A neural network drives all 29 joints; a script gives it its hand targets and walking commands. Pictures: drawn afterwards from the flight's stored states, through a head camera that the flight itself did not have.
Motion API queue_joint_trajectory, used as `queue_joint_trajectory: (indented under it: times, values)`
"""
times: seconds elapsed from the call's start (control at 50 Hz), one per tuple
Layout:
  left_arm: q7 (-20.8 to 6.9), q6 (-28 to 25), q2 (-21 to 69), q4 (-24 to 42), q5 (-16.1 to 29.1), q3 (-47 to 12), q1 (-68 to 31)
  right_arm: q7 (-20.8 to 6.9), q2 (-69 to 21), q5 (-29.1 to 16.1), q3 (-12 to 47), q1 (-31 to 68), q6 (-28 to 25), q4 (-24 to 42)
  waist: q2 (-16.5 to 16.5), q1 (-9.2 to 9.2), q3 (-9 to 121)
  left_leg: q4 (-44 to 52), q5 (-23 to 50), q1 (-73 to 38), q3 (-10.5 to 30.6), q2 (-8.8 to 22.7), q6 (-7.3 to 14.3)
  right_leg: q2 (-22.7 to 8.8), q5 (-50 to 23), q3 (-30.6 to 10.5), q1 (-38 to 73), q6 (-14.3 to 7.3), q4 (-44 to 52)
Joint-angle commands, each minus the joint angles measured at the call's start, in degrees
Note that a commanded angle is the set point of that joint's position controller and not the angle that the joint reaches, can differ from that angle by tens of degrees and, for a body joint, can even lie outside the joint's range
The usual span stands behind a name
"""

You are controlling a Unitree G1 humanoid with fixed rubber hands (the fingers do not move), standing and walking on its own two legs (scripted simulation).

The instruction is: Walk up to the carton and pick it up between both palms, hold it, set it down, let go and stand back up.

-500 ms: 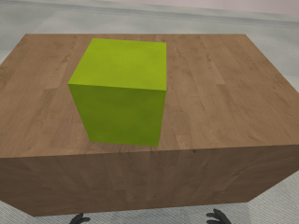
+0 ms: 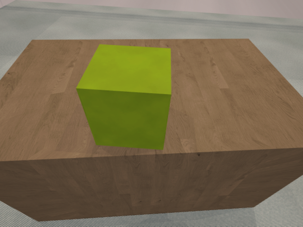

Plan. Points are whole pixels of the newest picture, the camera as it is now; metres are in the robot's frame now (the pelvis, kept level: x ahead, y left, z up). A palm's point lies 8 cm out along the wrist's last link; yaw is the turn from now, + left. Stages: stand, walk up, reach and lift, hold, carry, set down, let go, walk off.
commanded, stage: stand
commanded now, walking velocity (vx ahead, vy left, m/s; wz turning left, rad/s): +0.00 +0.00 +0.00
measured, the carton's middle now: (132, 98) +0.49 +0.06 +0.08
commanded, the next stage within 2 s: none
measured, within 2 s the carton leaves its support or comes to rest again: neither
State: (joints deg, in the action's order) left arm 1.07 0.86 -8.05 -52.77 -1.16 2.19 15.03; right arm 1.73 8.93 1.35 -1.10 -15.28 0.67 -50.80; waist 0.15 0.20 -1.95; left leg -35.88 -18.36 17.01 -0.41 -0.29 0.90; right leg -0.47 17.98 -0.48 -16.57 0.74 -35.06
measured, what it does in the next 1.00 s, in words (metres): stands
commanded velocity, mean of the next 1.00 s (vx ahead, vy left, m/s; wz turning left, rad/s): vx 0.00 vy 0.00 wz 0.00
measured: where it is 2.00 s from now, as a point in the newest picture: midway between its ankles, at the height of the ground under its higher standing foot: outside the picture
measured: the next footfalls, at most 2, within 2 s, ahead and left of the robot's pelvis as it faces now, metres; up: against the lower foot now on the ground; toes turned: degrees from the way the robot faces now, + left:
none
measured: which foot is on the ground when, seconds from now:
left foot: down 0.00-1.00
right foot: down 0.00-1.00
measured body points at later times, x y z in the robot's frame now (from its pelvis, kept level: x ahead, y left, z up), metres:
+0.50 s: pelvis +0.01 +0.00 +0.01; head +0.01 +0.00 +0.46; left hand +0.00 +0.20 -0.15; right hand +0.00 -0.21 -0.15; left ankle +0.01 +0.11 -0.73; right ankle +0.01 -0.13 -0.73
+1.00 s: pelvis +0.01 -0.01 +0.01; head +0.02 -0.01 +0.46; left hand -0.01 +0.19 -0.15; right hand -0.01 -0.21 -0.15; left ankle +0.01 +0.11 -0.73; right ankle +0.01 -0.13 -0.73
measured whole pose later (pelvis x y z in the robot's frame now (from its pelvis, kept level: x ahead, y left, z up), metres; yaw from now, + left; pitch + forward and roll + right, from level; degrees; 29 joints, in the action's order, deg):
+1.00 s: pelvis +0.01 -0.01 +0.01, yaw +0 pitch -1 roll +0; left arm 2.5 0.1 -4.8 -66.9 -0.8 1.8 16.3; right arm 2.6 5.7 1.1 -0.9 -16.9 -0.1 -65.4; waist 0.8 -0.1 -2.5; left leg -27.6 -15.0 11.6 -0.3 -0.1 0.3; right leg -0.2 15.0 -0.3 -11.5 0.3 -27.6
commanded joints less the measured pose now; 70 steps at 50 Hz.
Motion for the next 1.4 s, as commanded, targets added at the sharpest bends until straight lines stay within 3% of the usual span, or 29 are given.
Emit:
queue_joint_trajectory:
  times: [0.0, 0.02, 0.04, 0.08, 0.1, 0.18, 0.24, 0.26, 0.3, 0.36, 0.38, 0.4, 0.46, 0.5, 0.62, 0.66, 0.74, 0.76, 0.88, 0.96, 1.06, 1.12, 1.14, 1.18, 1.24, 1.26, 1.3, 1.32, 1.38]
  values:
    - [0.4, -1.4, -5.7, 1.7, 0.4, 1.4, 2.6, 0.0, 5.4, 0.0, -1.7, -0.8, -2.0, 2.0, 1.5, 0.51, 2.6, 10.3, 9.9, -2.2, 5.3, 3.4, 2.2, -2.9, -7.9, -4.9, 1.1, -3.2, 9.1]
    - [0.6, -1.4, -5.2, 0.5, 0.4, 1.4, 3.4, 0.3, 6.3, 0.2, -1.9, -1.2, -1.9, 1.1, 3.1, -0.08, 0.8, 10.7, 6.6, -2.5, 5.9, 3.7, 2.4, -2.0, -6.5, -4.4, -1.3, -3.0, 9.6]
    - [0.9, -1.5, -6.6, -0.6, 0.0, 1.6, 1.5, 0.4, 3.8, 0.0, -1.6, -0.8, -2.0, 0.9, -0.1, -0.75, 1.8, 11.0, 8.2, -4.0, 5.9, 4.3, 2.5, -2.8, -6.7, -4.2, 0.2, -3.0, 9.2]
    - [0.7, -1.2, -6.6, -0.8, 0.2, 1.7, 2.5, 0.3, 6.6, -0.3, -2.0, -2.4, -1.7, -0.8, 2.6, -0.08, -1.0, 13.6, 3.8, 0.9, 6.7, 4.4, 2.7, -2.3, -5.9, -3.6, 0.5, -2.5, 10.1]
    - [0.7, -1.0, -6.9, -1.7, -0.1, 1.8, 2.4, 0.4, 5.1, -0.4, -1.8, -4.1, -1.7, -2.3, 0.0, -0.51, -1.3, 14.2, 3.2, 0.7, 6.3, 4.3, 2.3, -2.8, -5.1, -4.3, 2.1, -2.9, 10.0]
    - [0.7, -1.7, -2.7, -4.7, 0.1, 0.9, 3.3, 0.2, 4.5, 0.0, -1.8, -1.9, -1.7, -3.9, 1.2, -0.32, 2.1, 13.0, 6.1, -2.4, 5.7, 3.9, 2.1, -2.6, -6.4, -3.9, 2.8, -2.3, 11.0]
    - [0.7, -1.8, -2.7, -6.1, 0.5, 1.2, 2.5, 0.8, 3.9, -0.3, -1.7, -1.9, -2.0, -4.7, -2.3, 0.07, -0.6, 14.6, 5.9, -1.4, 7.3, 5.4, 3.1, -2.3, -7.7, -2.7, 1.5, -2.6, 10.6]
    - [1.0, -1.3, -2.7, -6.8, 0.3, 1.4, 3.0, 0.8, 4.2, -0.1, -1.7, -2.9, -2.0, -5.8, 1.7, 0.04, -3.4, 16.0, 4.5, 1.9, 7.3, 5.5, 2.5, -2.4, -8.4, -2.7, 3.6, -1.9, 10.0]
    - [1.1, -1.3, -2.8, -8.3, -0.1, 1.0, 6.2, 0.7, 4.3, -0.6, -1.8, -3.1, -1.6, -7.4, 0.9, 0.84, -2.3, 16.0, 5.0, -1.9, 6.0, 4.4, 2.6, -2.8, -7.5, -4.1, 2.1, -2.3, 11.5]
    - [1.4, -1.8, -3.2, -8.9, 0.2, 1.2, 4.6, 0.7, 1.8, -0.7, -1.2, -6.1, -1.6, -9.6, 0.6, -0.63, -0.6, 13.8, 7.9, -5.5, 5.0, 3.9, 1.9, -3.3, -7.2, -4.7, 1.8, -2.4, 13.5]
    - [1.0, -1.7, -3.5, -9.3, 0.5, 1.2, 5.2, 0.7, 1.8, -0.3, -0.9, -5.4, -1.5, -9.8, -2.0, -0.16, -1.2, 13.5, 8.6, -5.4, 4.8, 3.8, 1.9, -2.6, -6.9, -4.2, 0.9, -2.4, 13.0]
    - [1.3, -1.6, -0.3, -9.6, 0.2, 0.2, 5.0, 0.6, 2.4, -0.4, -1.3, -4.3, -1.4, -9.9, 1.9, -0.52, -2.6, 13.6, 7.4, -4.2, 4.3, 4.2, 1.7, -2.9, -7.6, -4.4, 0.9, -2.7, 13.3]
    - [1.6, -1.3, -2.1, -10.9, 0.4, 0.5, 5.0, 0.8, 2.5, -0.4, -0.9, -6.3, -1.8, -11.1, -2.6, -0.46, -4.9, 15.9, 7.0, -0.7, 5.6, 4.7, 2.3, -3.8, -8.1, -3.9, 4.5, -2.2, 12.7]
    - [1.6, -1.5, -3.6, -11.1, 0.3, 0.6, 8.0, 1.0, 2.8, -0.4, -0.9, -5.5, -1.5, -12.1, 1.3, 0.44, -2.1, 14.2, 8.6, -4.9, 4.8, 4.1, 2.1, -3.8, -6.6, -5.3, 2.4, -2.5, 14.2]
    - [1.4, -1.5, -0.6, -11.7, 0.6, 0.1, 3.7, 0.8, 1.6, -0.4, -0.7, -4.3, -1.7, -11.8, -2.3, -0.86, -1.7, 15.1, 9.6, -4.0, 5.8, 4.6, 2.4, -2.9, -9.2, -3.3, 3.5, -2.5, 12.6]
    - [1.6, -1.3, -0.4, -12.3, 0.6, 0.0, 6.3, 1.1, 0.6, -0.5, -0.5, -5.8, -1.5, -13.1, 1.0, 0.56, -2.7, 15.1, 7.4, -3.2, 4.7, 4.3, 1.9, -3.0, -8.2, -4.0, 3.4, -2.2, 13.5]
    - [1.8, -1.2, -0.1, -12.8, 0.2, 0.3, 4.6, 1.0, 0.5, -0.3, -0.4, -6.8, -1.5, -13.6, -0.2, -0.65, -2.7, 14.8, 7.5, -2.3, 4.4, 3.9, 1.2, -3.2, -8.0, -3.8, 5.0, -2.1, 13.0]
    - [2.0, -0.9, 0.8, -13.4, 0.3, -0.3, 6.0, 1.1, 2.3, -0.2, -0.8, -7.9, -1.7, -13.9, -2.9, -0.40, -3.5, 14.3, 8.4, -2.1, 4.9, 4.4, 1.4, -3.4, -8.8, -4.1, 4.2, -2.6, 13.6]
    - [1.5, -1.0, -1.3, -13.1, 0.4, 0.4, 4.9, 1.2, 1.3, 0.0, -0.4, -6.3, -1.4, -13.3, 2.1, -0.42, -3.1, 14.9, 6.3, -2.3, 4.9, 4.2, 1.6, -3.5, -6.6, -4.2, 4.0, -2.2, 14.2]
    - [1.8, -1.3, -1.7, -13.5, 0.1, 0.2, 6.2, 1.0, 0.7, -0.6, -0.6, -6.7, -1.1, -13.4, -3.0, -0.63, -2.4, 14.6, 8.0, -3.2, 4.5, 4.2, 1.4, -3.4, -6.7, -4.4, 4.0, -2.4, 14.8]
    - [1.5, -1.3, -1.7, -13.2, 0.3, 0.1, 6.6, 1.1, -0.1, -0.4, 0.1, -6.7, -1.4, -14.6, 1.6, -0.03, -3.9, 14.3, 11.3, -3.5, 4.5, 4.1, 0.8, -3.6, -10.3, -3.5, 5.1, -2.2, 13.5]
    - [1.7, -1.3, -0.6, -13.5, 0.3, 0.0, 5.1, 1.1, 1.4, -0.2, -0.4, -7.4, -1.8, -14.6, -2.1, -0.54, -2.9, 14.0, 11.5, -6.2, 4.7, 4.7, 1.0, -3.5, -10.5, -4.2, 3.7, -2.4, 14.0]
    - [1.5, -1.7, -1.5, -13.4, 0.4, 0.2, 6.1, 1.3, 2.0, -0.5, -0.5, -4.8, -1.6, -14.3, 0.5, 0.72, -2.1, 13.5, 12.8, -6.6, 4.0, 4.0, 0.9, -3.3, -12.3, -4.1, 3.8, -2.0, 14.3]
    - [2.0, -1.2, -1.9, -13.5, 0.4, 0.4, 4.4, 1.4, 2.1, -0.5, -0.7, -5.4, -1.6, -14.0, -4.0, -0.45, -3.6, 15.1, 10.0, -4.6, 4.1, 4.4, 1.2, -3.3, -9.5, -4.3, 4.4, -2.2, 13.9]
    - [1.6, -1.2, -0.2, -14.1, 0.5, -0.2, 7.6, 1.3, 1.0, -0.6, 0.0, -7.8, -1.5, -15.1, 3.7, 0.45, -2.5, 14.9, 9.9, -5.4, 4.2, 4.4, 0.9, -4.0, -9.5, -5.1, 4.9, -3.0, 14.0]
    - [1.5, -1.4, 1.3, -14.6, 0.9, -0.6, 7.9, 1.2, 0.7, -0.7, -0.2, -6.4, -1.3, -14.4, -0.8, 0.50, -4.2, 14.3, 10.5, -4.4, 4.4, 4.2, 0.8, -3.7, -9.1, -4.1, 3.9, -2.5, 14.3]
    - [1.8, -1.4, -1.8, -13.7, -0.1, 0.0, 4.9, 1.6, -0.6, -0.2, 0.2, -8.2, -1.3, -15.2, -1.4, -0.86, -3.8, 14.4, 12.0, -5.1, 4.1, 4.7, 1.3, -4.3, -11.0, -4.4, 4.7, -3.0, 13.7]
    - [1.8, -1.0, -0.3, -13.6, 0.5, 0.0, 6.1, 1.7, -0.6, 0.1, 0.3, -5.7, -1.7, -14.8, 0.8, 1.09, -2.9, 14.6, 12.1, -5.4, 4.9, 5.0, 1.3, -3.5, -10.6, -3.8, 3.7, -2.4, 13.4]
    - [1.9, -1.8, 0.1, -13.6, 0.4, -0.6, 5.2, 1.4, 1.0, -0.1, -0.1, -5.7, -1.7, -15.0, 2.0, -0.03, -1.4, 13.9, 14.4, -5.6, 4.5, 4.9, 1.6, -4.2, -13.5, -4.3, 6.1, -3.1, 13.7]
